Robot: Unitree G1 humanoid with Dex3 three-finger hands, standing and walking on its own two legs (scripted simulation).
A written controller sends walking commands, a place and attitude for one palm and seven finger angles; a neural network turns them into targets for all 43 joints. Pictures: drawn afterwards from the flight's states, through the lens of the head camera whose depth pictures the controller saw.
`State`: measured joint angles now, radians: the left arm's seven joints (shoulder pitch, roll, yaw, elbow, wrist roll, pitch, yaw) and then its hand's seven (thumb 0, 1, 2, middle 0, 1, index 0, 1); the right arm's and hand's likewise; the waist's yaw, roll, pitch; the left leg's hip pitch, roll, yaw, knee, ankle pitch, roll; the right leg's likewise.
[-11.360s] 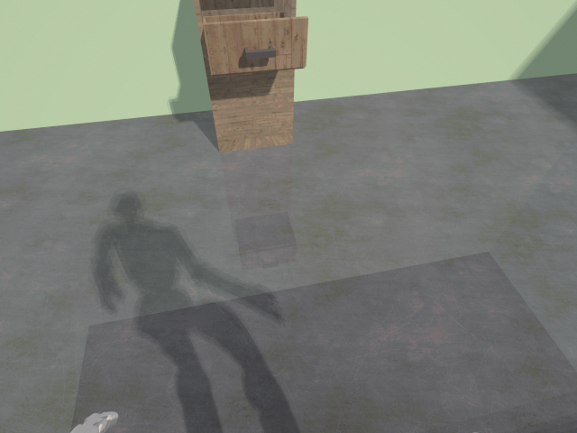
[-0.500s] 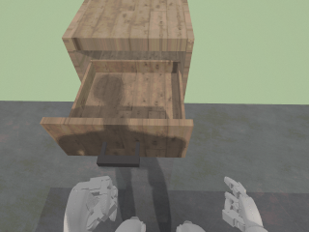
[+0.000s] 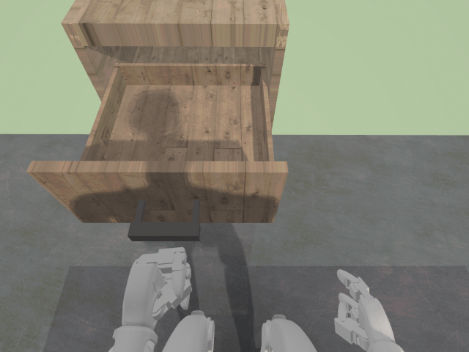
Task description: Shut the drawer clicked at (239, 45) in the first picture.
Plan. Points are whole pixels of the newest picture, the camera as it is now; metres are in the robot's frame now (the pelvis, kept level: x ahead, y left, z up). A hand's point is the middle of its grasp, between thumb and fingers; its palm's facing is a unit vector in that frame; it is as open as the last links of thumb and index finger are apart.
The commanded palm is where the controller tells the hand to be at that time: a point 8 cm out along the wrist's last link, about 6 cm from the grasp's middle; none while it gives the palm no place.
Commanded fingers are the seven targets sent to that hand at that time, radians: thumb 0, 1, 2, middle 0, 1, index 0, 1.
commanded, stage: bring the fist close to the handle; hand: left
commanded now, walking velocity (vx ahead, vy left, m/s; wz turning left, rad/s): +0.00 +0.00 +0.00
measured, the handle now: (167, 219) +0.33 +0.13 +0.03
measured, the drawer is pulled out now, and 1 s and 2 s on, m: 0.30 0.29 0.17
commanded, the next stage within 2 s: push the drawer shut in 0.48 s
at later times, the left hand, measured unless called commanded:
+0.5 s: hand (180, 271) +0.24 +0.09 +0.04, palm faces +0.02 -1.00 +0.03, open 3.3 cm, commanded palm +0.21 +0.14 +0.03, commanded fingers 0.00 0.90 0.90 -1.40 -1.60 -1.40 -1.60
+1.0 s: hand (185, 261) +0.26 +0.09 +0.03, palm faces -0.04 -1.00 -0.01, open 3.0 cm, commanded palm +0.25 +0.14 +0.03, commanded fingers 0.00 0.90 0.90 -1.40 -1.60 -1.40 -1.60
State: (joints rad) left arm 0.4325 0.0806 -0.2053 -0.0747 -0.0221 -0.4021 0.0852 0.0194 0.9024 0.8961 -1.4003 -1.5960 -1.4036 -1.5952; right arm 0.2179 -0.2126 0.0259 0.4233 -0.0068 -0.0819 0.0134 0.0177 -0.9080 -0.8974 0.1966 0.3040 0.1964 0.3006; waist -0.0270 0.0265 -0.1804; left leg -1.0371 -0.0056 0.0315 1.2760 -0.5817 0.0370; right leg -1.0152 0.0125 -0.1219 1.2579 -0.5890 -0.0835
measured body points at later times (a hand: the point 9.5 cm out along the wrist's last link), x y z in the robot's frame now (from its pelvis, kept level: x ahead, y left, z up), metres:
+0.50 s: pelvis +0.00 +0.01 +0.00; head +0.09 +0.01 +0.44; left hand +0.23 +0.14 +0.04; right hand +0.19 -0.21 -0.09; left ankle +0.02 +0.10 -0.62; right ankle +0.01 -0.07 -0.62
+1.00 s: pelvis -0.01 +0.01 +0.00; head +0.09 +0.02 +0.44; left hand +0.25 +0.14 +0.03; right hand +0.18 -0.20 -0.10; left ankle +0.02 +0.10 -0.62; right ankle +0.01 -0.07 -0.62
